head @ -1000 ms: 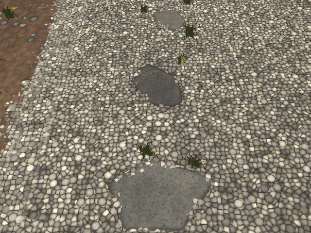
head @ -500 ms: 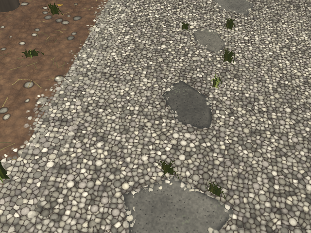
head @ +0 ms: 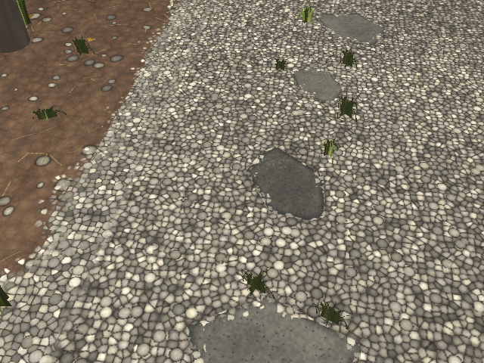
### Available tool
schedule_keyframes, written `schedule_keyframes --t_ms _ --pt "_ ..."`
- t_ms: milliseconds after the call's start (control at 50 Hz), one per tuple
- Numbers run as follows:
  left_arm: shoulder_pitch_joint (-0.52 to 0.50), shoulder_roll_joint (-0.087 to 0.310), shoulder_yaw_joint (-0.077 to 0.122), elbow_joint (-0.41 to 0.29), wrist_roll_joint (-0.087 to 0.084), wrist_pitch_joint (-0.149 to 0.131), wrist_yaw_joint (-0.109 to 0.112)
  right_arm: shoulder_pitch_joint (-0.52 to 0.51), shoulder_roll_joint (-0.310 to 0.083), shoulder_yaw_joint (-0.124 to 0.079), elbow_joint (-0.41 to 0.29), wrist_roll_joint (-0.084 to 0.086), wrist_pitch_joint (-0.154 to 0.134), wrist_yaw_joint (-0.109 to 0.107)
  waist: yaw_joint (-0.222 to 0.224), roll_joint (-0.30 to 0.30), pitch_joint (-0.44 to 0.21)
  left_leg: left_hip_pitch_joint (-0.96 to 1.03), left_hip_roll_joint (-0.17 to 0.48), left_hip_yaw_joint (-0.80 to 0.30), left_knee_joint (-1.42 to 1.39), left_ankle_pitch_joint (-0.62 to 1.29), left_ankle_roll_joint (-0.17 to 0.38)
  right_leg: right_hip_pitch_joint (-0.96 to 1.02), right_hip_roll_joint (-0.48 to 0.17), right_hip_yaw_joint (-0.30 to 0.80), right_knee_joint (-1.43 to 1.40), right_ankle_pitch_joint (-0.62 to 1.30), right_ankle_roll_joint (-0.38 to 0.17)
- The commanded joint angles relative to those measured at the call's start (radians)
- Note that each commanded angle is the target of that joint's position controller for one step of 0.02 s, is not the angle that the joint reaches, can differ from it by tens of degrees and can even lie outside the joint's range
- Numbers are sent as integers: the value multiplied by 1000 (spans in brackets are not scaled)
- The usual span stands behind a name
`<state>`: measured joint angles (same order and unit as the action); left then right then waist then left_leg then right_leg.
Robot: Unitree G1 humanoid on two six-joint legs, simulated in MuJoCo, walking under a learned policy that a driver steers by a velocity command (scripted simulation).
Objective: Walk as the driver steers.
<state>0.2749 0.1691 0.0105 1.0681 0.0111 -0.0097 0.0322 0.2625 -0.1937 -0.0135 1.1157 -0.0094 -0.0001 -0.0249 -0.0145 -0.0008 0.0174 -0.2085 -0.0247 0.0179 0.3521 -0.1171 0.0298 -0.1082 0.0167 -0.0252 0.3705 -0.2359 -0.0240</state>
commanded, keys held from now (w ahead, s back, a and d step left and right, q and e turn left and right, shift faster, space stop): no key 0.90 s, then w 0.10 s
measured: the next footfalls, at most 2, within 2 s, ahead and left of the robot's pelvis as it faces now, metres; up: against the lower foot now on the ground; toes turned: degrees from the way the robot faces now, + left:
left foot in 1.22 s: +0.17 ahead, +0.12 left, +0.00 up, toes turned +3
right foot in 1.72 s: +0.52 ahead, -0.04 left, +0.00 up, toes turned -5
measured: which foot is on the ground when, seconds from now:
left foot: down 0.00-1.00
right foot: down 0.00-1.00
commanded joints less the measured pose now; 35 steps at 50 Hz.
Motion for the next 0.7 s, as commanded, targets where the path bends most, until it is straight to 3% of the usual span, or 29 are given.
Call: schedule_keyframes --t_ms 20,300,700 --pt "55 83 10 -3 -1 -7 4 23 -77 -7 -9 0 -8 -5 7 4 43 42 104 -125 -56 -19 11 -104 -113 113 -100 -7 -30" --pt "104 51 -8 51 -1 -10 10 55 -42 3 42 2 -7 -13 5 -6 53 56 108 -115 -33 33 13 -98 -108 108 -87 50 -29" --pt "144 28 -15 78 -1 -12 16 80 -15 7 67 3 -6 -19 9 -4 63 57 109 -106 -16 65 10 -77 -108 106 -76 98 -31"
